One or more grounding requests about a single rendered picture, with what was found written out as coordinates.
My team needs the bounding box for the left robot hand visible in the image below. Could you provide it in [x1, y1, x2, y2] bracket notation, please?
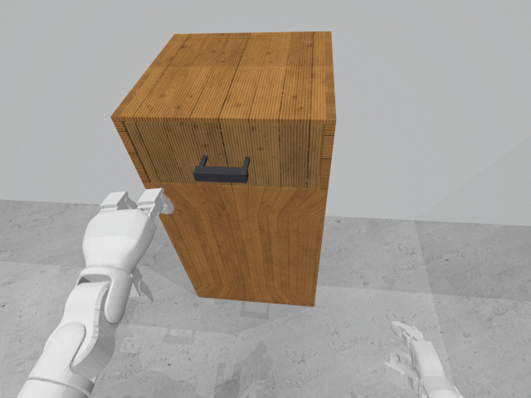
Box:
[83, 188, 174, 303]

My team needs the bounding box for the robot right forearm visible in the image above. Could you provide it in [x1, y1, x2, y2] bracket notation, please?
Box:
[418, 375, 465, 398]

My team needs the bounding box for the right robot hand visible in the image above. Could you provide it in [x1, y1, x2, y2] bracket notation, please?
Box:
[385, 321, 448, 396]

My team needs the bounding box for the handle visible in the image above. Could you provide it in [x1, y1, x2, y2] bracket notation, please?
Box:
[193, 155, 250, 183]

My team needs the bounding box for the robot left forearm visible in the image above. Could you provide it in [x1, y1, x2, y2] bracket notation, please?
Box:
[17, 265, 133, 398]

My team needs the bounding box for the cabinet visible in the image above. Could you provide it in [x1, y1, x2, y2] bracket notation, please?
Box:
[110, 32, 336, 307]

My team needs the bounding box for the drawer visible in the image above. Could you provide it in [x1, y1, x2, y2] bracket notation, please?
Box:
[124, 121, 323, 188]

